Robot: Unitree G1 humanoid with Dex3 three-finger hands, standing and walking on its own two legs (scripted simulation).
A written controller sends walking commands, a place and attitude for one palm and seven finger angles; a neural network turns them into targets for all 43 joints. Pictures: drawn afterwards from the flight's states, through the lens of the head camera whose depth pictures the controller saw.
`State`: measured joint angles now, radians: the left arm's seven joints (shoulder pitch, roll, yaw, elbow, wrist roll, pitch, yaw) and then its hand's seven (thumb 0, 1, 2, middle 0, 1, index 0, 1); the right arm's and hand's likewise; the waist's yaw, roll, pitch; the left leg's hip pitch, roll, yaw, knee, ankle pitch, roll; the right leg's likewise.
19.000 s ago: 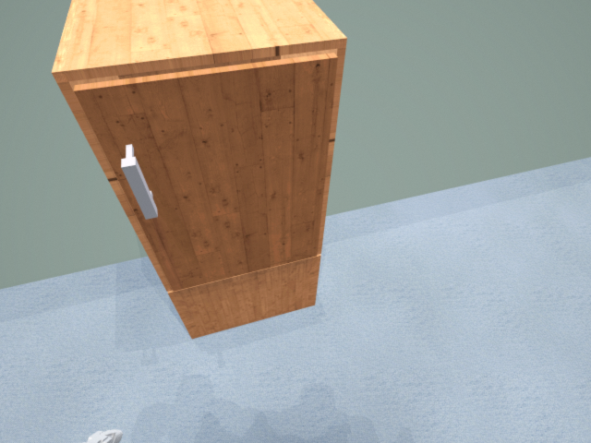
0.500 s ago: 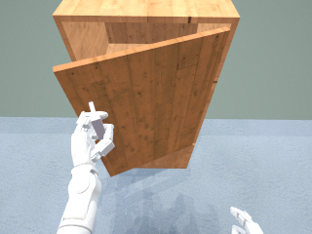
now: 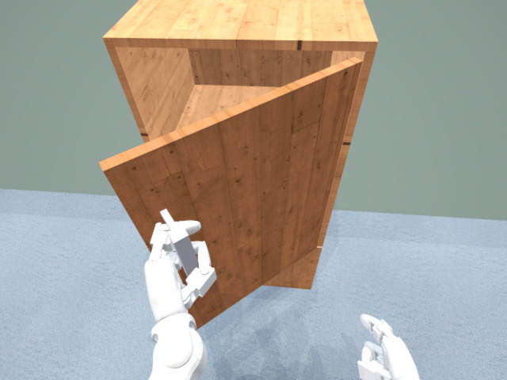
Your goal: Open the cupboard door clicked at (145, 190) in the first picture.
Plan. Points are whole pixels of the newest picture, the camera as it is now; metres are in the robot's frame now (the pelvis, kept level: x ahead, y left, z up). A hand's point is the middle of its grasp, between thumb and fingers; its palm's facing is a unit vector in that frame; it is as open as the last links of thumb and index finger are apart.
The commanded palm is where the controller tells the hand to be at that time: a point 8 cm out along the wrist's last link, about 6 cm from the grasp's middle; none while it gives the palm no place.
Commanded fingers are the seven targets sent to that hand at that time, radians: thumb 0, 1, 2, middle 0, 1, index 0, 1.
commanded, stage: open thumb and fingers to let go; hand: left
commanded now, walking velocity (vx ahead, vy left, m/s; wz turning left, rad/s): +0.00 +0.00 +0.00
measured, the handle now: (181, 246) +0.30 +0.13 +0.06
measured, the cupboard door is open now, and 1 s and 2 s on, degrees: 40 42 42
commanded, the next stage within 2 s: slide the hand sideways off the handle in 0.70 s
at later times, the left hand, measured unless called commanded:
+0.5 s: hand (209, 270) +0.26 +0.08 +0.07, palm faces +0.36 -0.93 +0.00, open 13.8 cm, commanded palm +0.22 +0.13 +0.06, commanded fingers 0.00 -0.50 0.30 -0.22 -0.70 -0.22 -0.70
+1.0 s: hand (195, 291) +0.23 +0.10 +0.06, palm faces -0.14 -0.99 -0.08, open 15.8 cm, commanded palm +0.22 +0.13 +0.06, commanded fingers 0.00 -0.50 0.30 -0.15 -0.30 -0.15 -0.30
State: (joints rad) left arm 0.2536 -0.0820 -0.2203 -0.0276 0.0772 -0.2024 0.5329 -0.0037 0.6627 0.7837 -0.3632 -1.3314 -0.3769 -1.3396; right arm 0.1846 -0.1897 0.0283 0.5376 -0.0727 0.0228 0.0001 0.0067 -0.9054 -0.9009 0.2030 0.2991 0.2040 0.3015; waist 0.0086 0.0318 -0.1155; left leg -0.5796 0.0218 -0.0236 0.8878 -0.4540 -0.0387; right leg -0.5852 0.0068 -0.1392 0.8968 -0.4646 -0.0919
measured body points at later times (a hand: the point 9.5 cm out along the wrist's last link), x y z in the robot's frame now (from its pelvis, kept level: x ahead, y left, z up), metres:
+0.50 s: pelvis -0.01 +0.00 +0.00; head +0.01 -0.03 +0.45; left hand +0.24 +0.13 +0.07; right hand +0.16 -0.22 -0.10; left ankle +0.00 +0.15 -0.69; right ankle +0.00 -0.06 -0.69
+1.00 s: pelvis -0.02 +0.05 -0.01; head +0.01 +0.03 +0.44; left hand +0.24 +0.15 +0.07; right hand +0.15 -0.17 -0.10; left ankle +0.00 +0.15 -0.69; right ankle +0.00 -0.06 -0.69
